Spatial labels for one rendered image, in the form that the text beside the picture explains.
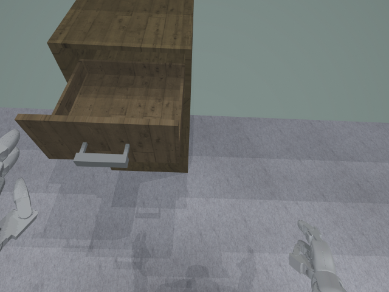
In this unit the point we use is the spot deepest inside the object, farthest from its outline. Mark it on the robot right forearm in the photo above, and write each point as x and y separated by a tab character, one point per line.
325	281

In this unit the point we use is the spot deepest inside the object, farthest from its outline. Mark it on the right robot hand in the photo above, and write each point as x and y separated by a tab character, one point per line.
316	257

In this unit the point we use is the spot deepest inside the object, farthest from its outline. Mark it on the handle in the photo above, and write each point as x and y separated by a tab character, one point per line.
101	160

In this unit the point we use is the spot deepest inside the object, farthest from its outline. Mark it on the cabinet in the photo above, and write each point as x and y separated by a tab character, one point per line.
159	31

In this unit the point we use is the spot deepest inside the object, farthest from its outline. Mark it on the drawer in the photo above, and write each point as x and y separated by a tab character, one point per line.
109	104

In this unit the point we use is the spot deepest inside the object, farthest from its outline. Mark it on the left robot hand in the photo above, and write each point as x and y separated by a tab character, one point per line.
16	221

